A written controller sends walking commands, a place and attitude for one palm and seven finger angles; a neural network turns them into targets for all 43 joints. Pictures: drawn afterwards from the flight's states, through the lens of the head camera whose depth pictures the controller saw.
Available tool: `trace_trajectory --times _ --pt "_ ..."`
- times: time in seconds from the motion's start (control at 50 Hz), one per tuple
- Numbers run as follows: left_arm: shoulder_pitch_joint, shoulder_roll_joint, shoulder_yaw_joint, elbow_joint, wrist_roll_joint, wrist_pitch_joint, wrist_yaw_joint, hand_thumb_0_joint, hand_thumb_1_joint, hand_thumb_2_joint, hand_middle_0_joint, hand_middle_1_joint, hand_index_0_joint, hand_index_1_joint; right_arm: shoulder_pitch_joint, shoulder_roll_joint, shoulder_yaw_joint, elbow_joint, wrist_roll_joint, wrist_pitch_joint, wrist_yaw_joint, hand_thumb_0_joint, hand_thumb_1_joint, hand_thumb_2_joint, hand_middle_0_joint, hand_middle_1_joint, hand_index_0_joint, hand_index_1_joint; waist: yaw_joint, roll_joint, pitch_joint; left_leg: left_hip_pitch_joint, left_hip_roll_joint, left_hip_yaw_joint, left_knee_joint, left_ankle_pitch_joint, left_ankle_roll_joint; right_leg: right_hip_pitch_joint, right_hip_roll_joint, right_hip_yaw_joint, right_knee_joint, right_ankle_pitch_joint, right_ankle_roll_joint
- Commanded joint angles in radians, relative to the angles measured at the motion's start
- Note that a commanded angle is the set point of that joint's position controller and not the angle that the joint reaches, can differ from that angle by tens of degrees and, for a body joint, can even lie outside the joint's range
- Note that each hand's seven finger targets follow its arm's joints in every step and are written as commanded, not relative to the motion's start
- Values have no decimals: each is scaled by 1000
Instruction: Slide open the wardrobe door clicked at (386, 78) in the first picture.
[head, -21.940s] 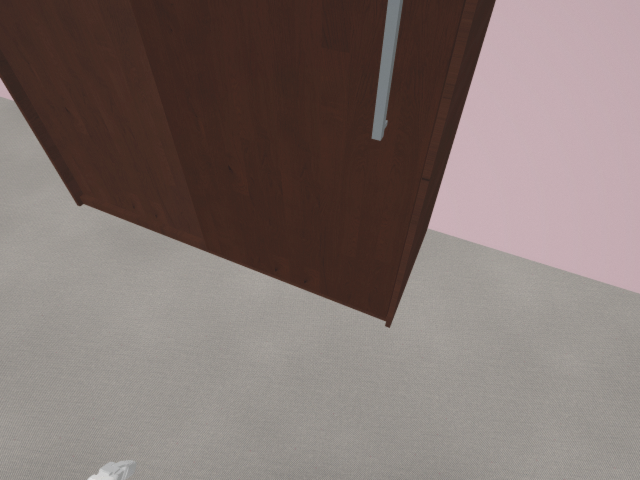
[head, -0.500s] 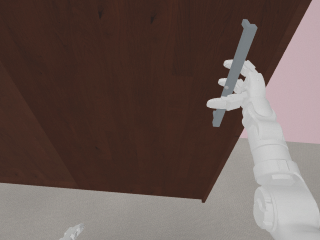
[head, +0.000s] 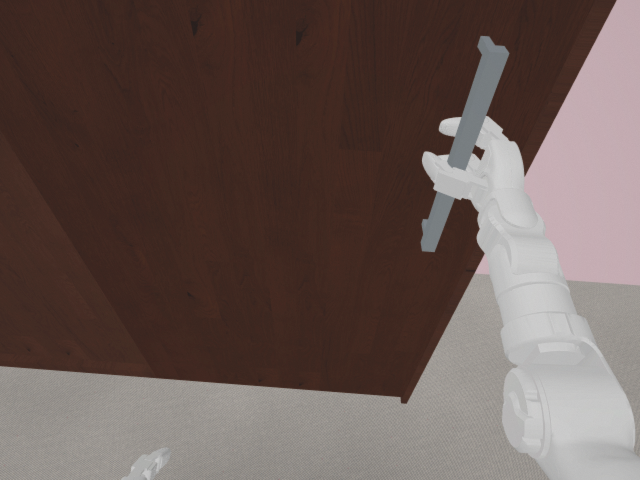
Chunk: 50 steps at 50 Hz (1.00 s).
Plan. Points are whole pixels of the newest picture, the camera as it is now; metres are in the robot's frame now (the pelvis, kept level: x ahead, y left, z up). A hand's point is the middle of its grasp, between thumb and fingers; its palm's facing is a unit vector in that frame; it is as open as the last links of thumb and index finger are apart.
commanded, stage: grip the handle and tug to test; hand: right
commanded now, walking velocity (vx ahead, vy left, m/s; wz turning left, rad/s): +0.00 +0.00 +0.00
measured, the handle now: (452, 160) +0.51 -0.12 +0.17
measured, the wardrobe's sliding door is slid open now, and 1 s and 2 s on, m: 0.00 0.00 0.07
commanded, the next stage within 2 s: tug the door sideways, standing still in 0.84 s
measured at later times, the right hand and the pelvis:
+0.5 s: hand (445, 169) +0.45 -0.10 +0.19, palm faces +0.01 +1.00 +0.01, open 5.5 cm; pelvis +0.00 +0.00 +0.00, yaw +0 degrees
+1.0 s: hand (445, 171) +0.45 -0.10 +0.19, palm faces -0.01 +1.00 +0.02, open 5.7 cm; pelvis +0.04 +0.00 +0.00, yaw +2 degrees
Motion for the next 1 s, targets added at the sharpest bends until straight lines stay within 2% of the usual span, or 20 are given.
trace_trajectory --times 0.0,0.04,0.12,0.16,0.2,0.36,0.38,0.42,0.48,0.56,0.6,0.64,0.7,0.74,0.8,0.82,0.86,0.92,0.94,0.98 --pt "-42 131 48 -115 1 -50 5 0 900 900 -200 -300 -200 -300 -541 -121 -5 -239 2 -74 21 0 -900 -900 450 1400 450 1400 14 56 -297 125 -27 -56 -42 202 6 78 28 59 -52 194 -25" --pt "-41 136 50 -119 3 -48 4 0 900 900 -200 -300 -200 -300 -516 -137 -15 -252 1 -76 23 0 -900 -900 450 1400 450 1400 3 44 -315 145 -27 -55 -39 215 8 80 30 59 -54 210 -23" --pt "-42 133 48 -117 0 -45 5 0 900 900 -200 -300 -200 -300 -530 -131 -12 -231 5 -69 26 0 -900 -900 450 1400 450 1400 16 67 -280 125 -27 -57 -46 196 2 64 28 55 -52 180 -25" --pt "-42 134 48 -118 1 -43 4 0 900 900 -200 -300 -200 -300 -521 -145 -23 -229 0 -67 21 0 -900 -900 450 1400 450 1400 9 56 -279 128 -26 -54 -44 189 4 62 28 58 -56 181 -24" --pt "-46 127 47 -117 -1 -45 3 0 900 900 -200 -300 -200 -300 -554 -98 16 -236 -3 -67 19 0 -900 -900 450 1400 450 1400 24 24 -269 102 -27 -55 -45 182 4 76 28 57 -50 176 -23" --pt "-45 131 51 -121 1 -48 -1 0 900 900 -200 -300 -200 -300 -537 -94 20 -254 -3 -70 16 0 -900 -900 450 1400 450 1400 17 52 -308 123 -27 -55 -35 219 4 87 29 60 -44 210 -26" --pt "-42 134 51 -116 2 -45 2 0 900 900 -200 -300 -200 -300 -533 -124 -4 -236 -3 -68 16 0 -900 -900 450 1400 450 1400 13 73 -305 128 -26 -56 -38 212 3 76 29 59 -45 198 -27" --pt "-46 130 48 -118 0 -43 2 0 900 900 -200 -300 -200 -300 -547 -109 9 -230 -5 -65 22 0 -900 -900 450 1400 450 1400 21 64 -281 116 -26 -56 -42 194 2 67 30 58 -48 176 -26" --pt "-53 128 46 -127 -1 -43 0 0 900 900 -200 -300 -200 -300 -526 -87 25 -252 -1 -65 25 0 -900 -900 450 1400 450 1400 14 33 -294 122 -26 -56 -38 201 6 79 31 58 -47 190 -25" --pt "-63 128 50 -146 -2 -42 -3 0 900 900 -200 -300 -200 -300 -443 -88 16 -305 7 -60 30 0 -900 -900 450 1400 450 1400 -8 45 -333 159 -26 -54 -30 248 7 92 31 55 -45 233 -25" --pt "-72 128 49 -152 -3 -39 -2 0 900 900 -200 -300 -200 -300 -418 -91 12 -326 12 -49 35 0 -900 -900 450 1400 450 1400 -11 59 -320 170 -27 -56 -33 270 6 87 30 48 -48 243 -27" --pt "-81 131 52 -164 -3 -32 -2 0 900 900 -200 -300 -200 -300 -346 -110 -8 -361 12 -38 40 0 -900 -900 450 1400 450 1400 -33 59 -340 203 -27 -54 -29 300 8 97 30 46 -51 275 -25" --pt "-100 123 50 -180 -7 -26 -3 0 900 900 -200 -300 -200 -300 -295 -73 11 -434 21 -13 42 0 -900 -900 450 1400 450 1400 -38 58 -334 213 -28 -49 -31 334 8 111 27 41 -53 309 -23" --pt "-111 133 52 -188 -5 -16 -1 0 900 900 -200 -300 -200 -300 -225 -118 -31 -456 22 12 39 0 -900 -900 450 1400 450 1400 -59 68 -332 241 -28 -49 -33 355 8 109 27 36 -59 325 -23" --pt "-132 121 50 -204 -7 -4 0 0 900 900 -200 -300 -200 -300 -162 -86 -15 -538 23 47 42 0 -900 -900 450 1400 450 1400 -65 53 -335 261 -26 -48 -30 412 7 123 25 25 -60 375 -21" --pt "-136 120 50 -206 -8 -1 -1 0 900 900 -200 -300 -200 -300 -171 -73 -2 -569 22 59 41 0 -900 -900 450 1400 450 1400 -57 51 -333 257 -27 -46 -31 429 6 135 25 24 -57 389 -21" --pt "-140 126 50 -209 -5 11 2 0 900 900 -200 -300 -200 -300 -136 -110 -33 -591 19 83 34 0 -900 -900 450 1400 450 1400 -66 49 -334 276 -24 -45 -28 459 7 138 24 24 -58 422 -20" --pt "-153 120 51 -218 -3 25 2 0 900 900 -200 -300 -200 -300 -85 -85 -25 -648 20 121 33 0 -900 -900 450 1400 450 1400 -70 43 -342 288 -26 -45 -24 510 5 154 25 16 -51 463 -18" --pt "-147 133 50 -203 0 36 9 0 900 900 -200 -300 -200 -300 -147 -153 -61 -618 11 127 26 0 -900 -900 450 1400 450 1400 -54 56 -321 278 -24 -46 -26 507 4 156 25 20 -49 456 -19" --pt "-143 119 47 -195 1 43 12 0 900 900 -200 -300 -200 -300 -235 -81 -4 -611 5 141 16 0 -900 -900 450 1400 450 1400 -28 50 -297 245 -24 -44 -26 496 2 153 25 25 -42 455 -21"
